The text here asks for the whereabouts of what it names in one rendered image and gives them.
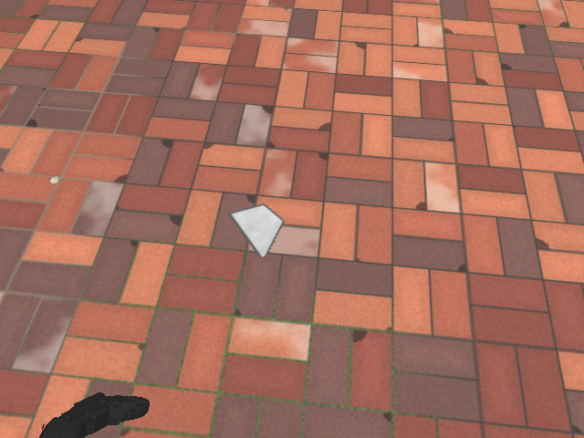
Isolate robot left hand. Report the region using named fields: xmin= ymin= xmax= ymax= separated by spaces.
xmin=39 ymin=392 xmax=150 ymax=438

